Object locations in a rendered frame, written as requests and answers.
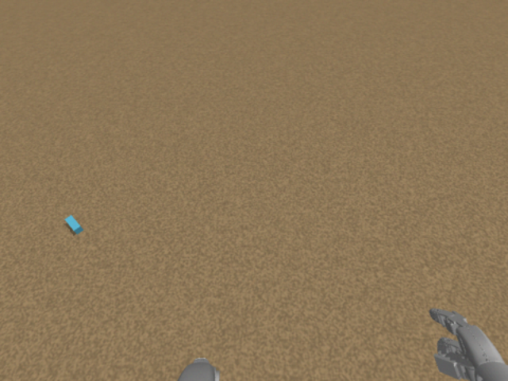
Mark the right robot hand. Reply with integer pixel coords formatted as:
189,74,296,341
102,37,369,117
429,308,504,381

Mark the right robot arm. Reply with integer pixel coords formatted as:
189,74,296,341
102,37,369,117
475,362,508,381

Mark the small box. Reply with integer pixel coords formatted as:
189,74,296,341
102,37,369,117
64,216,83,234

